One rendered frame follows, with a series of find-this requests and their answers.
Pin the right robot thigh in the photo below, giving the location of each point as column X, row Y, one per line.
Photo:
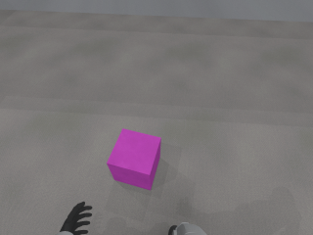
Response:
column 188, row 229

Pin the carton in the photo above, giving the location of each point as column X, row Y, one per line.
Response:
column 134, row 158

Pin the robot left hand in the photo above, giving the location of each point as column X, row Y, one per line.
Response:
column 71, row 223

